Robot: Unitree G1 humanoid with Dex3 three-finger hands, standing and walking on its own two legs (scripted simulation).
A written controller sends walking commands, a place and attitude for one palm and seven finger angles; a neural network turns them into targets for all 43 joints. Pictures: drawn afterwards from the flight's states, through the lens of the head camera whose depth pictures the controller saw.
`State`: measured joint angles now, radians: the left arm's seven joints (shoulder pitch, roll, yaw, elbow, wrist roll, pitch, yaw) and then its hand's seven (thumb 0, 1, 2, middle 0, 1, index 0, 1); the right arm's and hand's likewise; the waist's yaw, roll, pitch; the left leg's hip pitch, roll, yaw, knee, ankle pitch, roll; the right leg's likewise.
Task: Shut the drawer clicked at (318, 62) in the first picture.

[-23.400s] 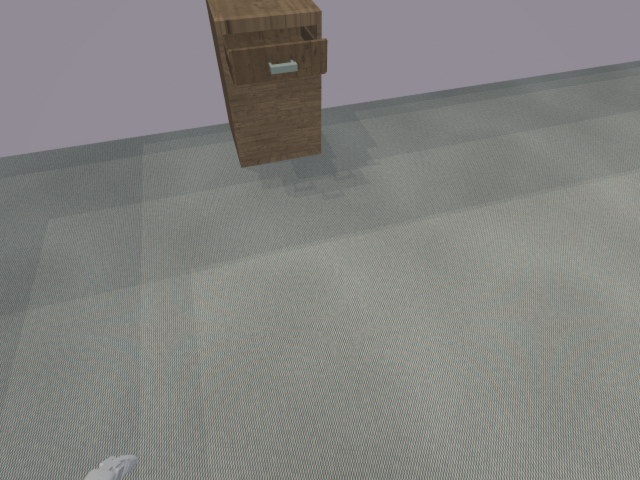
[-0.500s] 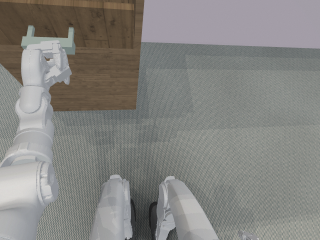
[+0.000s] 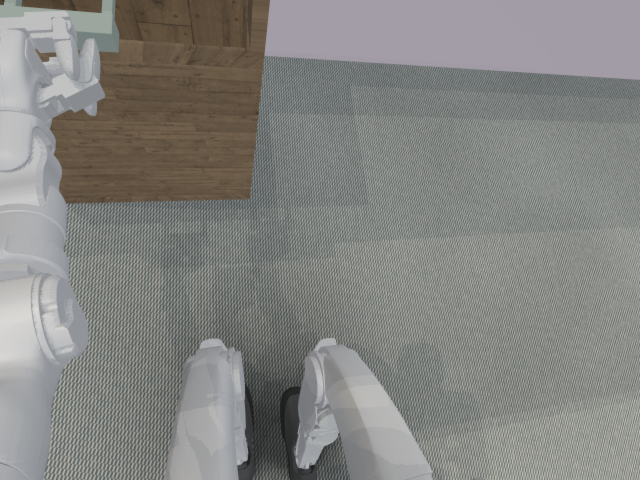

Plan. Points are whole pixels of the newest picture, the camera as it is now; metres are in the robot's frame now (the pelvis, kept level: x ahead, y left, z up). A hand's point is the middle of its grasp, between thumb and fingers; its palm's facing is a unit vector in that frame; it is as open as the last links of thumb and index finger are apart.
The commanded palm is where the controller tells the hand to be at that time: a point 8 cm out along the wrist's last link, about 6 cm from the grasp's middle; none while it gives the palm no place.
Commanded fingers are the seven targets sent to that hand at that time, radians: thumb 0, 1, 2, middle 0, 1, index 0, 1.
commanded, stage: push the drawer shut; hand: left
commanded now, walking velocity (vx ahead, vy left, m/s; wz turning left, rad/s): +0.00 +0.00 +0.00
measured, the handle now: (61, 13) +0.61 +0.27 +0.03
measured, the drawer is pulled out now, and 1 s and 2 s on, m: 0.00 0.00 0.00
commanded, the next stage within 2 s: pull the fist back off the drawer in 0.52 s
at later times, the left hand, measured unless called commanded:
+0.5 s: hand (76, 68) +0.55 +0.24 +0.03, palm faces +0.08 -1.00 -0.05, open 3.3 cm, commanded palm +0.61 +0.21 +0.04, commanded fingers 0.00 0.90 0.90 -1.40 -1.60 -1.40 -1.60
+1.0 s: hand (75, 68) +0.55 +0.25 +0.03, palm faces +0.06 -1.00 -0.04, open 3.3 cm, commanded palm +0.56 +0.20 +0.04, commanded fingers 0.00 0.90 0.90 -1.40 -1.60 -1.40 -1.60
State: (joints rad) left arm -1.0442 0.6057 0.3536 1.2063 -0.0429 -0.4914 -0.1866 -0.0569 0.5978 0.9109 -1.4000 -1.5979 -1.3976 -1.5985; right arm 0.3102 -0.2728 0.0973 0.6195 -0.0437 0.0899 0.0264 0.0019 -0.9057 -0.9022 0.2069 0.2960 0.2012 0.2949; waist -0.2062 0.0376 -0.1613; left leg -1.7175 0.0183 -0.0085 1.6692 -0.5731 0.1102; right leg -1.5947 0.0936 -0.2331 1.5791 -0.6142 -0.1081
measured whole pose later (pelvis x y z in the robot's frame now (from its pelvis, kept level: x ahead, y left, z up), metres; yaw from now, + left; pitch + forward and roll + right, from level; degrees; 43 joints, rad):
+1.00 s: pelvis -0.02 +0.03 +0.00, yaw -1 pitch +34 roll -13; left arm -1.16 0.63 0.26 1.24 0.00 -0.43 -0.12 -0.01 0.48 0.88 -1.40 -1.60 -1.39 -1.60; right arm 0.34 -0.28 0.11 0.64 -0.07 0.02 0.04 0.00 -0.90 -0.90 0.21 0.30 0.20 0.30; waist -0.24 0.04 -0.13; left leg -1.74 0.00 -0.01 1.66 -0.53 0.12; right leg -1.60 0.08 -0.23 1.55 -0.56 -0.05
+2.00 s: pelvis +0.06 +0.01 +0.15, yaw +6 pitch +16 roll -4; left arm -0.07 0.32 0.10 0.31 -0.17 -0.24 -0.09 0.01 0.90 0.90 -1.40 -1.60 -1.40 -1.60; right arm 0.21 -0.28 0.01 0.46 0.07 0.10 -0.02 0.01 -0.91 -0.90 0.20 0.30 0.20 0.29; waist -0.04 0.03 -0.16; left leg -0.83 -0.04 0.03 1.03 -0.47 0.10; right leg -0.73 0.09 -0.11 0.96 -0.50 -0.08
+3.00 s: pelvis +0.08 -0.02 +0.22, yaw +6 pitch -2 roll -1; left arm 0.56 0.36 0.29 -0.48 -0.10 -0.13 0.10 0.02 0.89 0.90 -1.41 -1.60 -1.40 -1.60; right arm 0.23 -0.24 0.02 0.57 0.03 -0.07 -0.05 0.01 -0.91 -0.90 0.20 0.30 0.20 0.29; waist 0.05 0.09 -0.04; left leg -0.20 -0.04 0.02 0.52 -0.28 0.05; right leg -0.10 0.12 -0.06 0.41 -0.29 -0.10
